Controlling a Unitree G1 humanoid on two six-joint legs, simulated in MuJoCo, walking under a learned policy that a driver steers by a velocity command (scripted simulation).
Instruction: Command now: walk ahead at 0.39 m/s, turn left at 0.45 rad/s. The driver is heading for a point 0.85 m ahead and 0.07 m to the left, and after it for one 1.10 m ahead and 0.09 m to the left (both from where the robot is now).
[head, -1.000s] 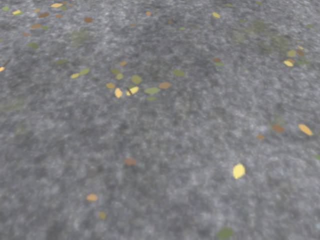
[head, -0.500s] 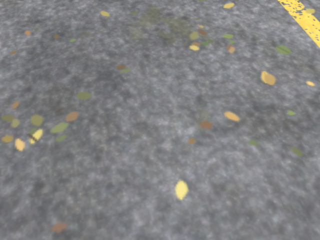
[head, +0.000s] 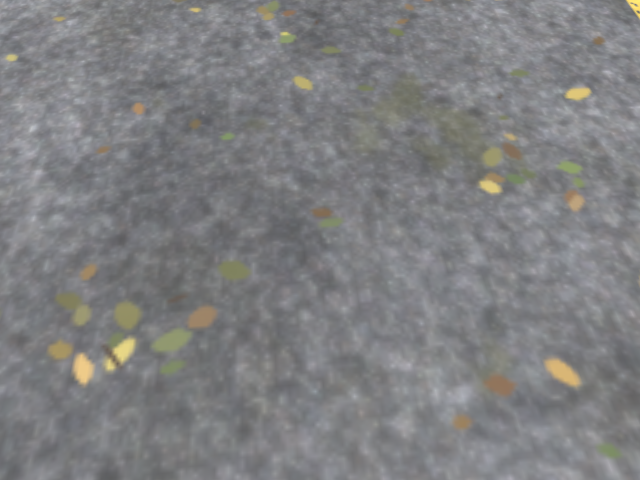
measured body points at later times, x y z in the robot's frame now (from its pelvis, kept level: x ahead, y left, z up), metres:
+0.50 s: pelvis +0.18 -0.02 +0.01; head +0.22 -0.02 +0.46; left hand +0.27 +0.27 -0.09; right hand +0.31 -0.29 -0.12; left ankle +0.09 +0.05 -0.71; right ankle +0.28 -0.10 -0.72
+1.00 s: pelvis +0.22 -0.01 +0.03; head +0.22 +0.01 +0.48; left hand +0.28 +0.28 -0.10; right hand +0.30 -0.29 -0.09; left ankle +0.15 +0.07 -0.72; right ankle +0.27 -0.12 -0.66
